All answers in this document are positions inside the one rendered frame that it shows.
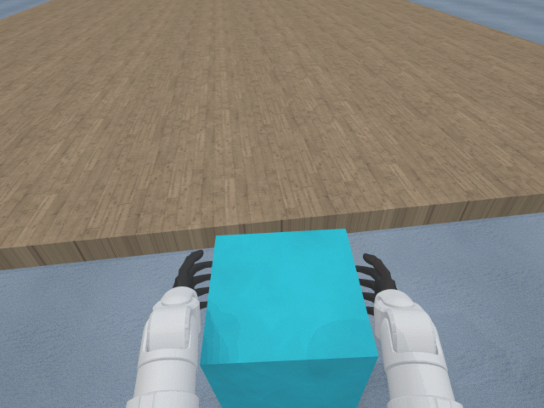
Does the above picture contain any left robot hand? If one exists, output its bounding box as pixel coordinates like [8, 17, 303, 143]
[173, 250, 213, 309]

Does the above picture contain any robot right forearm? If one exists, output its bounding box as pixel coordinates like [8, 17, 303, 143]
[374, 289, 463, 408]

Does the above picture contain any robot left forearm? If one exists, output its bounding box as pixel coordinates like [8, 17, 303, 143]
[126, 286, 201, 408]

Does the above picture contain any right robot hand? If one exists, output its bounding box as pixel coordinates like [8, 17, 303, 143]
[355, 253, 397, 316]

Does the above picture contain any carton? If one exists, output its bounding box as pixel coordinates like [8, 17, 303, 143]
[200, 229, 378, 408]

